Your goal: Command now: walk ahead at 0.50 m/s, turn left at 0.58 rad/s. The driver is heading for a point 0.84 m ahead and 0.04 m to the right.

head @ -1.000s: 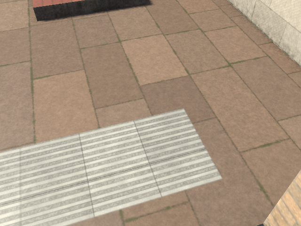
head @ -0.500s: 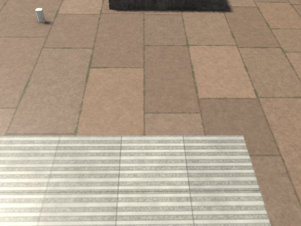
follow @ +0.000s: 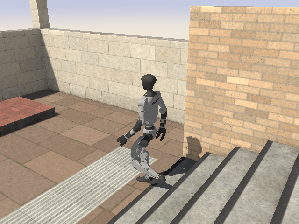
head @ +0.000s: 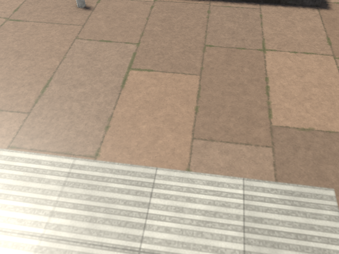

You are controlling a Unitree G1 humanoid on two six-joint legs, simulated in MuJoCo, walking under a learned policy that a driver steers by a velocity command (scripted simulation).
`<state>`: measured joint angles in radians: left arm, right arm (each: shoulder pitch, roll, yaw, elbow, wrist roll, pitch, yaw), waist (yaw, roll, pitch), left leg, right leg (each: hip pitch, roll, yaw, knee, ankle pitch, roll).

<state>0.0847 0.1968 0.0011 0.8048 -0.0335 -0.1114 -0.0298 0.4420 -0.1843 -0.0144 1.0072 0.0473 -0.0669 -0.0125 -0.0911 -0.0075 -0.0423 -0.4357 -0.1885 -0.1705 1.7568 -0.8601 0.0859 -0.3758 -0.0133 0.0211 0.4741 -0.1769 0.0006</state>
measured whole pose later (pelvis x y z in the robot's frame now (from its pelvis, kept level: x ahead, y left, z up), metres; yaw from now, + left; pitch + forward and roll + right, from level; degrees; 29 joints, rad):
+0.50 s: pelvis +0.26 +0.06 +0.00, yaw +8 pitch +3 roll +0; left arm 0.32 0.24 0.06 0.98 -0.04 -0.10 0.01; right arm 0.09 -0.18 -0.04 0.79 0.01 -0.05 0.01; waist 0.04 -0.02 -0.01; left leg -0.37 -0.04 0.05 0.49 -0.17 0.07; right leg -0.46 -0.06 0.05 1.23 -0.35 -0.02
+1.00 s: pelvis +0.54 +0.04 -0.02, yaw -7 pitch +2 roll +0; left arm 0.06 0.24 0.08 0.76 -0.02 -0.05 -0.04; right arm 0.27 -0.24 -0.07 0.95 0.02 -0.10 -0.01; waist -0.02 -0.01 0.06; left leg -0.23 0.02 0.04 1.14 -0.45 0.01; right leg -0.47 0.09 -0.04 0.59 -0.17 -0.12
